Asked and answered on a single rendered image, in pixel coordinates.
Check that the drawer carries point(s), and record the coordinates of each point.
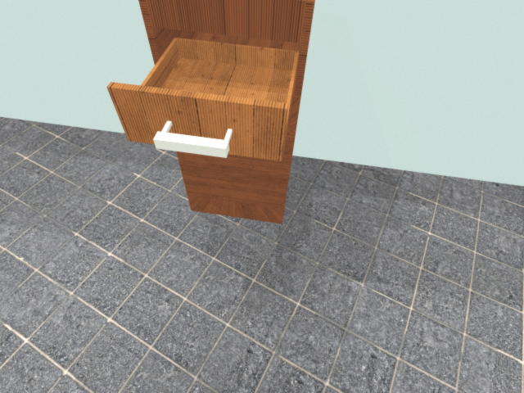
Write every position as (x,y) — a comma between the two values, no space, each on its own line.
(206,88)

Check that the cabinet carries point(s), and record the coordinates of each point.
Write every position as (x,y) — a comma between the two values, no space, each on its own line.
(237,186)

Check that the handle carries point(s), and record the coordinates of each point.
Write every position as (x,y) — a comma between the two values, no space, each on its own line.
(192,144)

